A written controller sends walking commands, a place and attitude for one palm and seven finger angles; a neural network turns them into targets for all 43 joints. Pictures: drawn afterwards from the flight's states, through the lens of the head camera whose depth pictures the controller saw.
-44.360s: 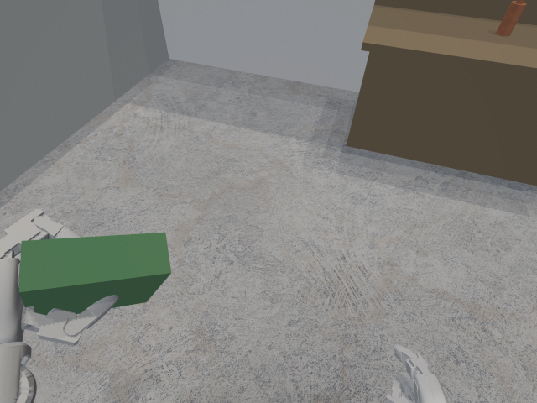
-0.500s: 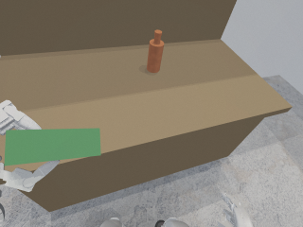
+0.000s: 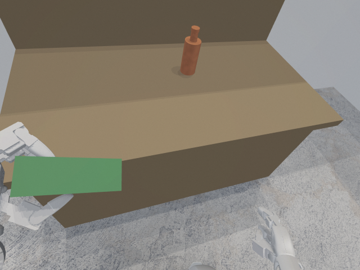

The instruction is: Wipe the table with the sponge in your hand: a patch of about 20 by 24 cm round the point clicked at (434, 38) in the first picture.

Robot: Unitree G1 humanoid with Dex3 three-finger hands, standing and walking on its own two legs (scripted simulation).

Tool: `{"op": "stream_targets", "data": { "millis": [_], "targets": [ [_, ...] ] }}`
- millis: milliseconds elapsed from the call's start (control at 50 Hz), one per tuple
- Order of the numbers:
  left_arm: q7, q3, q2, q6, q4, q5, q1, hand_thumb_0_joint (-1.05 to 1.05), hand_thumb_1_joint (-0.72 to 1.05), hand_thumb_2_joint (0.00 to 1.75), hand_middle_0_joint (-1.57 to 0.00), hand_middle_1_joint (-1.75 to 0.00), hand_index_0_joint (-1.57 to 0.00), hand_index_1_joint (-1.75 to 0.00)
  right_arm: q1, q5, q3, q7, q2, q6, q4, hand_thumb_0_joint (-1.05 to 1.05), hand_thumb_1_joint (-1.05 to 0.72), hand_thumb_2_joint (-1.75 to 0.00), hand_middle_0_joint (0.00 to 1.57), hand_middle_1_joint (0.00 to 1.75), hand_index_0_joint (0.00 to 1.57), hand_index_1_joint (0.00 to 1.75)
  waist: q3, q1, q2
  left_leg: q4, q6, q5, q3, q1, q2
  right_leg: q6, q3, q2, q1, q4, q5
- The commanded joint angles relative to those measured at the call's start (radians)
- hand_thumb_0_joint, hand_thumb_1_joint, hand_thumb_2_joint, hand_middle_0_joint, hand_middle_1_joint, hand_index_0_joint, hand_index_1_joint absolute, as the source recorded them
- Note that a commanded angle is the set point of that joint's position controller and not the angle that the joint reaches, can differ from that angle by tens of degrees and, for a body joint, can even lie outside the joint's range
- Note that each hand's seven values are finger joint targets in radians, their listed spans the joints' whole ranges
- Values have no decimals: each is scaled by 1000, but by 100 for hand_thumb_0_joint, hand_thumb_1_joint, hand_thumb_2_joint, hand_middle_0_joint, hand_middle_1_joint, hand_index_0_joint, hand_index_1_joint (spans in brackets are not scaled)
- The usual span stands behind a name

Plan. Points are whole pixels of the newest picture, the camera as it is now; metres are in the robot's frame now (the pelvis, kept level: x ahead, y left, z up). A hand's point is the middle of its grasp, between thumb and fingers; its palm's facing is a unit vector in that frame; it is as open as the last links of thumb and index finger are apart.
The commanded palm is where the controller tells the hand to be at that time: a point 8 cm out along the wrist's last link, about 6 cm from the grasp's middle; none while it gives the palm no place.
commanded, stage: step back with the hand held close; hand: left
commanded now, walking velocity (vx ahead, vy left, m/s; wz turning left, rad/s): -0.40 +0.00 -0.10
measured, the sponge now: (81, 178) +0.24 +0.19 +0.13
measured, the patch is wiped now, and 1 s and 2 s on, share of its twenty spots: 1.00 1.00 1.00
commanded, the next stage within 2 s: stop stepping back and stand still in 0.02 s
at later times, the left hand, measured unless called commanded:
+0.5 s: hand out of the picture +0.07 +0.17 +0.16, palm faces +0.27 -0.89 -0.37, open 9.3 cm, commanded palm +0.03 +0.22 +0.19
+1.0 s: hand out of the picture -0.04 +0.14 +0.15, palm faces +0.28 -0.89 -0.36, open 9.3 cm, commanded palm -0.07 +0.19 +0.19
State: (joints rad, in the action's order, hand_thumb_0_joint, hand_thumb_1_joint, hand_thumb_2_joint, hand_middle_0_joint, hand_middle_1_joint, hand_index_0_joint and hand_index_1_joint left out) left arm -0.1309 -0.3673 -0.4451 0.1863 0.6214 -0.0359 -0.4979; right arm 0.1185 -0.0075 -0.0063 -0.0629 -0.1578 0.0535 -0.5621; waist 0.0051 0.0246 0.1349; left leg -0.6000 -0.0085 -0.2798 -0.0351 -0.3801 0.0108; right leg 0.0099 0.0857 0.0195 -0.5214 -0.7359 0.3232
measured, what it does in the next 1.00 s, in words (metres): walks backwards: right foot, then left foot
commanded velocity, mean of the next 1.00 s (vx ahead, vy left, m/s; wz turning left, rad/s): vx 0.20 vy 0.08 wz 0.00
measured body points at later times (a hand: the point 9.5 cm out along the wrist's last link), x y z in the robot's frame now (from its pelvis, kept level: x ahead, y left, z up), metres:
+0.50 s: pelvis -0.15 -0.05 +0.00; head -0.18 -0.02 +0.45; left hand +0.05 +0.22 +0.18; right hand -0.04 -0.32 -0.08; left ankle -0.19 +0.08 -0.68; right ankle -0.05 -0.15 -0.72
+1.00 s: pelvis -0.25 -0.08 +0.00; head -0.26 -0.06 +0.45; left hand -0.06 +0.19 +0.17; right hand -0.11 -0.32 -0.08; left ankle -0.24 +0.04 -0.69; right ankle -0.15 -0.17 -0.72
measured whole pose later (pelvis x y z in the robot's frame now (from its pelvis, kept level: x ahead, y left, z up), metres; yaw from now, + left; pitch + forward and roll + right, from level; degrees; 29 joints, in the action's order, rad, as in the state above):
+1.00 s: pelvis -0.25 -0.08 +0.00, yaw -3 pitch -1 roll +1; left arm -0.09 -0.31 -0.36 0.12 0.53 -0.05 -0.54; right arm 0.23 0.02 -0.02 -0.03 -0.20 0.10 -0.68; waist -0.03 0.01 0.05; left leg -0.91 -0.05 -0.38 -0.08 -0.41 -0.04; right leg -0.07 -0.13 -0.02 -0.43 -0.61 0.21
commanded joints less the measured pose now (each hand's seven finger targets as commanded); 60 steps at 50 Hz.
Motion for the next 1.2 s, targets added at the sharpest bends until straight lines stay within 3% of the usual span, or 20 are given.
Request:
{"op": "stream_targets", "data": {
  "millis": [0,60,220,260,280,300,400,480,500,540,600,740,780,880,980,1000,1020,1040,1120,1180],
  "targets": [
    [-35,-125,-116,64,286,-23,46,0,10,130,-120,-160,-120,-160,40,-11,64,2,-152,89,96,0,-90,-90,20,30,20,30,-267,-4,-344,152,-123,883,220,392,-358,5,23,3,-153,-300,229],
    [-39,-49,-48,18,281,-13,101,0,10,130,-120,-160,-120,-160,37,14,70,20,-163,112,79,0,-90,-90,20,30,20,30,-207,-6,-316,173,-86,804,140,364,-317,11,-21,-5,-83,-167,104],
    [-35,-100,-106,-26,100,9,52,0,10,130,-120,-160,-120,-160,4,27,47,13,-205,93,137,0,-90,-90,20,30,20,30,-107,-18,-309,188,-37,-398,82,-93,-172,1,-166,25,349,248,-42],
    [-26,-84,-123,-15,97,12,90,0,10,130,-120,-160,-120,-160,-5,29,43,12,-173,68,138,0,-90,-90,20,30,20,30,-106,-14,8,-299,9,-327,-52,-103,-32,-94,20,-180,256,423,-59],
    [-25,-94,-155,-7,135,-3,139,0,10,130,-120,-160,-120,-160,-16,37,40,9,-166,73,142,0,-90,-90,20,30,20,30,-106,-4,134,-628,15,-245,-1,-116,13,-176,229,-352,136,529,-98],
    [-19,-92,-125,-13,92,-24,142,0,10,130,-120,-160,-120,-160,-11,43,38,-1,-152,82,88,0,-90,-90,20,30,20,30,-90,6,170,-709,19,-156,85,-85,-27,-163,239,-354,16,573,130],
    [6,-93,-133,-9,61,-24,70,0,10,130,-120,-160,-120,-160,-25,25,25,14,-154,49,63,0,-90,-90,20,30,20,30,-60,25,-35,-483,-10,-83,16,46,-66,-82,51,-266,-215,507,327],
    [-22,-103,-146,-1,160,-22,115,0,10,130,-120,-160,-120,-160,27,30,33,-3,-173,110,81,0,-90,-90,20,30,20,30,-215,-2,-19,51,-61,-229,-47,152,-45,-68,38,-278,79,395,303],
    [-30,-101,-146,4,190,-19,130,0,10,130,-120,-160,-120,-160,48,26,33,-9,-179,125,85,0,-90,-90,20,30,20,30,-243,6,-119,217,-70,-219,-52,177,-44,-55,-10,-240,153,270,270],
    [-38,-85,-131,15,245,-8,148,0,10,130,-120,-160,-120,-160,44,13,49,-9,-211,148,116,0,-90,-90,20,30,20,30,-119,-9,-635,446,-156,-175,264,190,-239,-1,-227,11,-32,-333,212],
    [-29,-91,-139,22,116,15,139,0,10,130,-120,-160,-120,-160,43,31,45,25,-167,165,37,0,-90,-90,20,30,20,30,35,9,-413,357,-214,36,302,126,-297,-14,-42,-91,-249,-516,107],
    [12,-65,-77,4,-115,-8,115,0,10,130,-120,-160,-120,-160,26,31,43,6,-209,123,54,0,-90,-90,20,30,20,30,-11,-41,-149,-105,-87,-289,17,-156,-86,-6,-175,-41,422,275,-36],
    [23,-78,-124,8,-45,-18,168,0,10,130,-120,-160,-120,-160,-24,44,57,8,-185,110,89,0,-90,-90,20,30,20,30,-50,-24,229,-625,-46,-245,37,-280,5,-138,406,-371,305,549,280],
    [36,-88,-141,37,124,-28,160,0,10,130,-120,-160,-120,-160,-3,37,42,35,-157,84,42,0,-90,-90,20,30,20,30,-59,18,-40,-557,-31,-21,42,-22,-88,-143,183,-330,-93,553,422],
    [-29,-75,-130,14,254,-19,95,0,10,130,-120,-160,-120,-160,-1,23,17,-5,-142,124,68,0,-90,-90,20,30,20,30,-164,2,-125,42,-68,-185,-64,263,-44,-108,32,-265,-33,390,410],
    [-39,-78,-128,13,231,-18,96,0,10,130,-120,-160,-120,-160,3,16,14,-14,-158,131,75,0,-90,-90,20,30,20,30,-149,5,-263,190,-80,-249,-26,234,-53,-88,-30,-190,12,234,387],
    [-47,-60,-92,14,222,-21,95,0,10,130,-120,-160,-120,-160,2,11,27,-17,-198,140,94,0,-90,-90,20,30,20,30,-120,5,-547,393,-142,-447,281,223,-211,-46,-129,-52,-35,-100,298],
    [-55,-77,-121,20,228,-2,190,0,10,130,-120,-160,-120,-160,-5,23,27,-14,-184,151,91,0,-90,-90,20,30,20,30,-32,8,-583,485,-216,-460,427,148,-355,-13,-151,-5,-149,-376,233],
    [-46,-76,-106,-12,21,6,170,0,10,130,-120,-160,-120,-160,58,47,38,13,-160,146,40,0,-90,-90,20,30,20,30,-39,8,-253,359,-186,-150,261,192,-280,-4,-94,-75,-161,-383,66],
    [-27,-36,-44,-18,-62,-16,107,0,10,130,-120,-160,-120,-160,8,42,23,10,-169,124,62,0,-90,-90,20,30,20,30,54,-5,-276,384,-145,-278,198,-3,-263,-7,-144,-71,86,-35,68]
  ]
}}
